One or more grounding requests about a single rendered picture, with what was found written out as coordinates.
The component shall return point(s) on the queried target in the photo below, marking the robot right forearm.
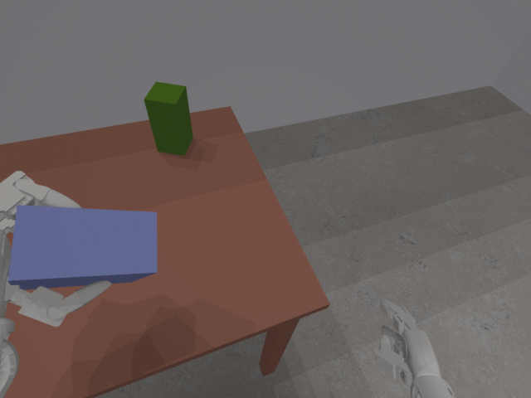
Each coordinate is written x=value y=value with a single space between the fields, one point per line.
x=431 y=387

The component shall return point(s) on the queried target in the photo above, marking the robot left forearm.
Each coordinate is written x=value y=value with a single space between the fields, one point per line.
x=9 y=359

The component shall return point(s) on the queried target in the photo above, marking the table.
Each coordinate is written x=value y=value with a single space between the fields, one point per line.
x=229 y=264

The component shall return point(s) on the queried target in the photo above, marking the sponge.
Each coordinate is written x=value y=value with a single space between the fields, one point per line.
x=58 y=247

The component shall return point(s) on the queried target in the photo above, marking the robot right hand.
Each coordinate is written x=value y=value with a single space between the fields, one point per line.
x=413 y=355

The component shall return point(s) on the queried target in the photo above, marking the robot left hand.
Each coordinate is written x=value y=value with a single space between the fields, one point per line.
x=43 y=304

